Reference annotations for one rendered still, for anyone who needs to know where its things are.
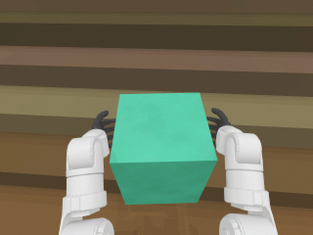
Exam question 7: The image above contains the left robot upper arm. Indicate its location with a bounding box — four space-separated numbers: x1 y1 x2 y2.
61 217 114 235

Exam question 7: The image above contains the robot right hand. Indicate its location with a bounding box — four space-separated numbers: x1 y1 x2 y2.
206 108 231 147

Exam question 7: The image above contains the right robot upper arm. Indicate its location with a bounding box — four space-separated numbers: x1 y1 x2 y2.
219 213 277 235

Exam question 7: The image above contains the robot left hand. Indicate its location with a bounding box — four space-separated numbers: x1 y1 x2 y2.
91 111 116 148

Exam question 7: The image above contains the right robot forearm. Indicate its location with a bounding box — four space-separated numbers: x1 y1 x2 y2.
215 125 278 235

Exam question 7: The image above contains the left robot forearm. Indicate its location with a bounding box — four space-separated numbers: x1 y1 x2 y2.
59 128 110 235

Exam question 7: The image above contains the carton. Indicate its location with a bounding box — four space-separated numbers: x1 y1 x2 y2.
110 92 218 205

